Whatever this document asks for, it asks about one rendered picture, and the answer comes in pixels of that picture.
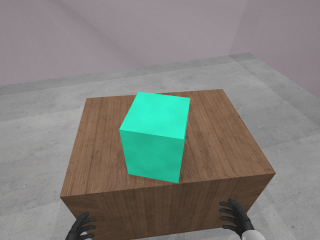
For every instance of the right robot forearm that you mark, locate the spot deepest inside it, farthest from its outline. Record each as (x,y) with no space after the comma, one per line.
(252,235)

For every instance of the robot right hand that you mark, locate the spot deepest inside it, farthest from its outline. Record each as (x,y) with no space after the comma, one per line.
(240,218)

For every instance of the pedestal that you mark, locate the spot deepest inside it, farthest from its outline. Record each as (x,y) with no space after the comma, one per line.
(221,160)

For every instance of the robot left hand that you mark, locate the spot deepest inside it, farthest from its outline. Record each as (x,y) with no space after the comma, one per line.
(77,229)

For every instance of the carton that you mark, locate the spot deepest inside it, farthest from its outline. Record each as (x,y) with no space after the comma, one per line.
(153,136)

